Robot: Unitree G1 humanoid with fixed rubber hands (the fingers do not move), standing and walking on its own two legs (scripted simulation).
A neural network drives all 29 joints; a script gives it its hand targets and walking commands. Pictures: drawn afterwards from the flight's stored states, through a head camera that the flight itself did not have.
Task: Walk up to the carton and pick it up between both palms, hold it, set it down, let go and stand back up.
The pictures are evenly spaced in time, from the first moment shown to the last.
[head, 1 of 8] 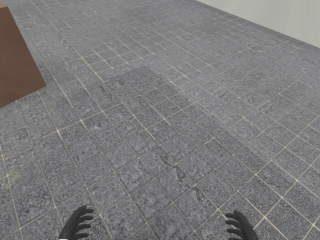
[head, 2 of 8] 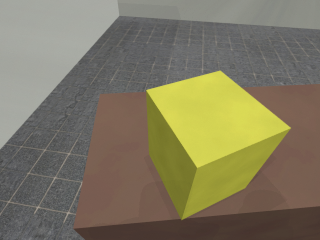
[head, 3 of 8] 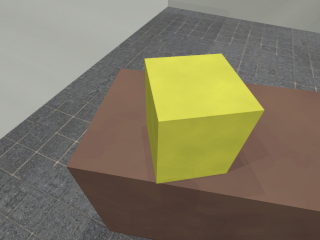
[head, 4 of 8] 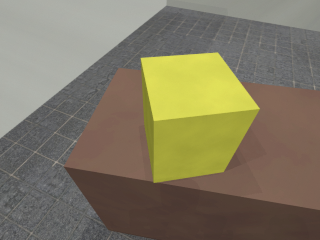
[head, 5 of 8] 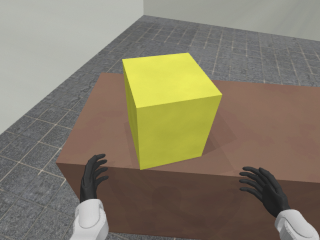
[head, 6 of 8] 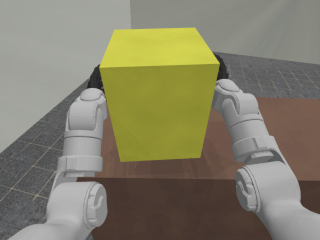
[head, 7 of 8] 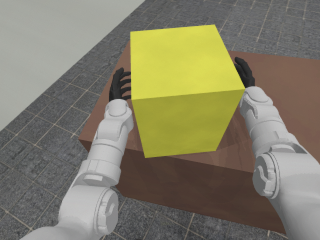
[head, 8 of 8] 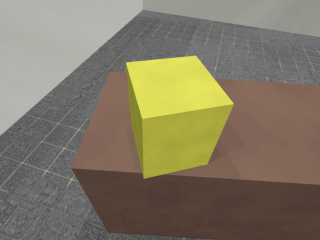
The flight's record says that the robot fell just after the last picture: no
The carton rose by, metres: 0.21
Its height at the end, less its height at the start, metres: +0.00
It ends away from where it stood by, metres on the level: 0.04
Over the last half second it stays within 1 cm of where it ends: yes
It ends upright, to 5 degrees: yes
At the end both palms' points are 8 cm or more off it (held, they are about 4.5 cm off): yes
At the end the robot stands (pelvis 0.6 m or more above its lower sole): yes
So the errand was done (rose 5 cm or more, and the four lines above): yes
